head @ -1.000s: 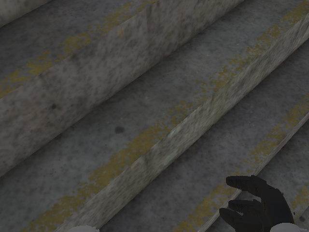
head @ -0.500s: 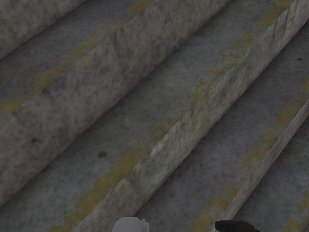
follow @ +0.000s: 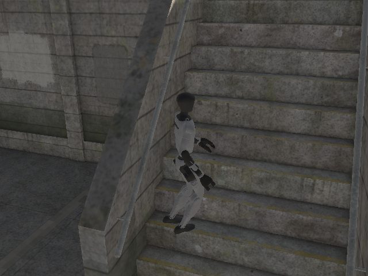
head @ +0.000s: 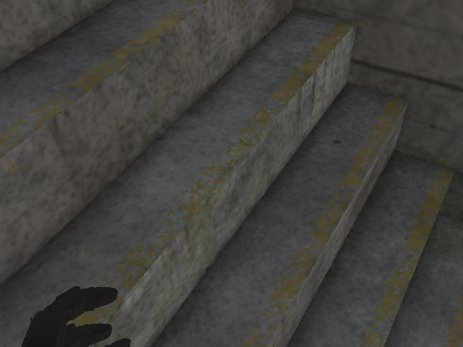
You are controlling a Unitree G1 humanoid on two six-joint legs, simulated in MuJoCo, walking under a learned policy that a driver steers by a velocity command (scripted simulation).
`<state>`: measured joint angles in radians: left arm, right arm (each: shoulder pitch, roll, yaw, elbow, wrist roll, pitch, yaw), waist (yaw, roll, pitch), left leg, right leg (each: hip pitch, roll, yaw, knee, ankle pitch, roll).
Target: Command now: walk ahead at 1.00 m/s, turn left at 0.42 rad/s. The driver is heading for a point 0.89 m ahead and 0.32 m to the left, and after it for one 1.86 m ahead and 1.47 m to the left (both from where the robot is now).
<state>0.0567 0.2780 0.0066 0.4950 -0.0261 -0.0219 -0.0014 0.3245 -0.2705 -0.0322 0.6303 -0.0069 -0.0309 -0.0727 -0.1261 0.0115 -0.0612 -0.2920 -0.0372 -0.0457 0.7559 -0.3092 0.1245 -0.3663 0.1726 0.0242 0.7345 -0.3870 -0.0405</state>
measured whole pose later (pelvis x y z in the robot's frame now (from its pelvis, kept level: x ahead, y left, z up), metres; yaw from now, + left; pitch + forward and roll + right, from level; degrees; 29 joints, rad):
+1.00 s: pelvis -0.01 -0.15 -0.21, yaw +47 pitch +4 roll +2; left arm 0.47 0.21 0.05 0.95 0.02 -0.14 0.01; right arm 0.05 -0.18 -0.04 0.65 0.00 0.00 -0.03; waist 0.07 0.03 -0.09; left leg -0.62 0.08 0.11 1.19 -0.28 0.15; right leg -0.16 -0.24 -0.39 0.47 -0.31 -0.01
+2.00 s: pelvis +0.20 -0.11 +0.03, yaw +18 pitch +4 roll +3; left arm 0.67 0.08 0.07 1.00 0.04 -0.13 0.04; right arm -0.24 0.02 0.09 0.57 -0.04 -0.05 -0.01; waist 0.19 0.02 -0.02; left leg -1.10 -0.10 -0.01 2.05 -0.19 0.06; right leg -0.26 0.27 0.29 0.41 -0.14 -0.18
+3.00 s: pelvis +0.60 -0.17 +0.20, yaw +36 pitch +4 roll +1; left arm 0.09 0.23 0.00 0.61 0.08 -0.08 -0.04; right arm 0.28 -0.20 -0.05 0.65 -0.04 -0.04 -0.08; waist -0.05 -0.09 -0.07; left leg -0.40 -0.11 0.01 0.96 -0.63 0.09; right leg -0.88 0.00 0.04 1.81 -0.31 0.08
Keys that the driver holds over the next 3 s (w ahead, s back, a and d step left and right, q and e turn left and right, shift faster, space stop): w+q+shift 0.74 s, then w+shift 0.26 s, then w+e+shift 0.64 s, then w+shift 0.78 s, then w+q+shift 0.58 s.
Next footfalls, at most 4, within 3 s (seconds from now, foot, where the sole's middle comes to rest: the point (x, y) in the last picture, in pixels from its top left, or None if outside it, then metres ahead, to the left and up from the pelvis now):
0.26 left None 0.02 0.03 -0.75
0.50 right None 0.07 -0.28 -0.99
1.12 left None -0.13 -0.06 -0.99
1.46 right None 0.23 -0.09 -0.75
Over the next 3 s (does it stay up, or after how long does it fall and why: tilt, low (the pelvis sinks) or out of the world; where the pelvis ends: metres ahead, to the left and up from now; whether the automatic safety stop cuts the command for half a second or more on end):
stays up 0.60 -0.17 0.20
